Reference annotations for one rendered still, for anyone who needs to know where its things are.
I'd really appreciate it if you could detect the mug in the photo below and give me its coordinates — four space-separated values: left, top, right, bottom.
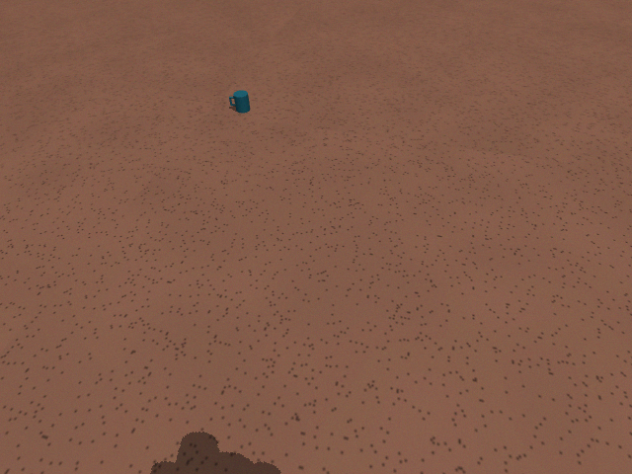
229 90 250 114

